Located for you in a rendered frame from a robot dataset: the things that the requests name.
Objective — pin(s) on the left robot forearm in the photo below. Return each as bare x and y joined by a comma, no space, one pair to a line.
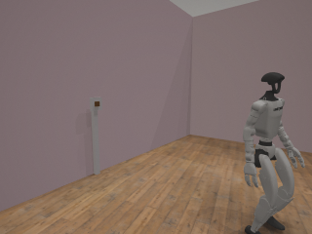
284,138

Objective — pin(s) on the panel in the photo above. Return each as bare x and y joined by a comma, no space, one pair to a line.
94,115

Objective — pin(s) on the robot left shin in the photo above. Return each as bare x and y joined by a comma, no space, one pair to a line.
280,204

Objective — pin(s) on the left robot hand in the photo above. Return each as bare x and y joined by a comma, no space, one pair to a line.
293,152

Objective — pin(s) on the right robot forearm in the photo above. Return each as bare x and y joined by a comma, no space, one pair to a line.
249,145

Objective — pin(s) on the robot right upper arm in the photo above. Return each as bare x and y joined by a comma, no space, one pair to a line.
257,108

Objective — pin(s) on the right robot hand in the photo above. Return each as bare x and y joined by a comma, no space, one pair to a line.
250,170

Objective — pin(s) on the robot left upper arm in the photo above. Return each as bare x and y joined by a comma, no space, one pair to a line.
283,102

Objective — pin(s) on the right robot thigh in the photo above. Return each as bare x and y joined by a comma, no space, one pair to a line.
267,177

